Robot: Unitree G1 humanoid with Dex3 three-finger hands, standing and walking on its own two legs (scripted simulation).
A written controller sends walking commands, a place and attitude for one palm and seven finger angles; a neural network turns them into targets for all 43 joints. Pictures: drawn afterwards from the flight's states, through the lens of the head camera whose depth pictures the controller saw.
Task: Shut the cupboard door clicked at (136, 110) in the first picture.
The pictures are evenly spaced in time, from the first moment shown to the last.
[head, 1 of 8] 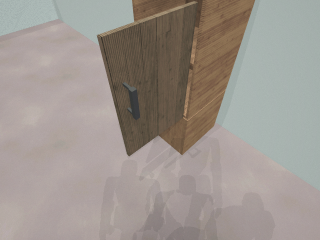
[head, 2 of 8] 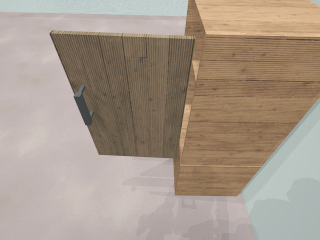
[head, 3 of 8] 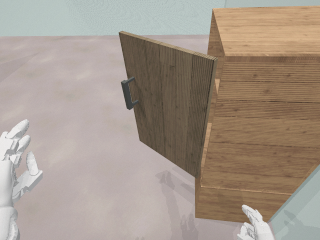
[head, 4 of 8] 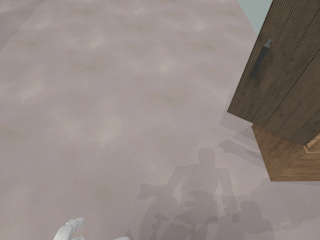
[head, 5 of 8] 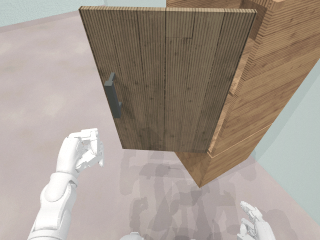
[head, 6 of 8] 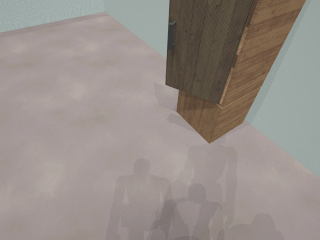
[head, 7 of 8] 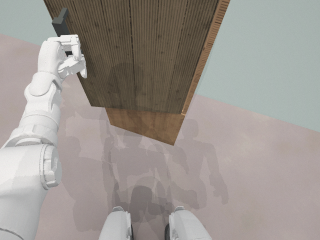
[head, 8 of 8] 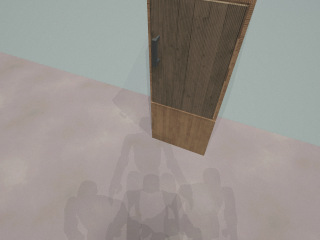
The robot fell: no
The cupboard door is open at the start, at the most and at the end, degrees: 88 88 0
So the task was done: yes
